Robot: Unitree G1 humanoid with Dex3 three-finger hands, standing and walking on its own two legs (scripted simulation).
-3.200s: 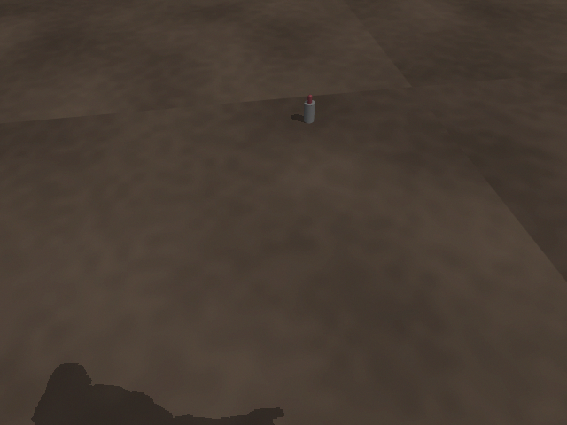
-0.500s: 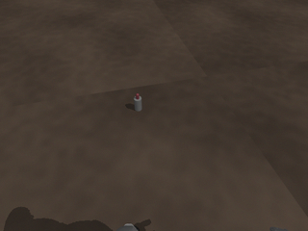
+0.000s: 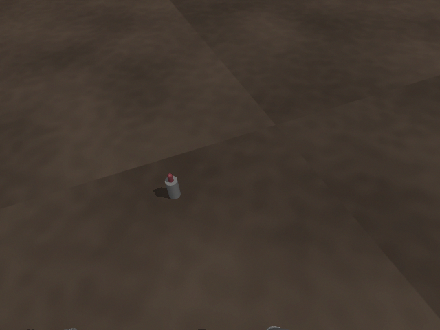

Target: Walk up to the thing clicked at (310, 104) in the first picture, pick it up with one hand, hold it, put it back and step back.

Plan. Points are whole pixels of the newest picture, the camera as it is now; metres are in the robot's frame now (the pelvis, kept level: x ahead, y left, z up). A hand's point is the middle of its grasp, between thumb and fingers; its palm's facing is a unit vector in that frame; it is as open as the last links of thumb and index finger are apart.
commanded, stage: walk up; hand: left
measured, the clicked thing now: (172, 184) +0.95 +0.26 -0.67
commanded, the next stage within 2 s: none
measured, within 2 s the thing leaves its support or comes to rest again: neither
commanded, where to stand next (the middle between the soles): +0.63 +0.04 m, yaw +0 degrees
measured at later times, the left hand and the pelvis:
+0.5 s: hand (78, 311) +0.22 +0.32 -0.15, palm faces +0.01 -0.93 -0.36, open 7.4 cm; pelvis +0.21 +0.03 +0.00, yaw +1 degrees
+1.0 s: hand (114, 202) +0.47 +0.28 -0.11, palm faces +0.00 -0.91 -0.41, open 7.4 cm; pelvis +0.39 +0.01 +0.00, yaw +0 degrees
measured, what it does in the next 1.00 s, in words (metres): walks ahead: left foot, then right foot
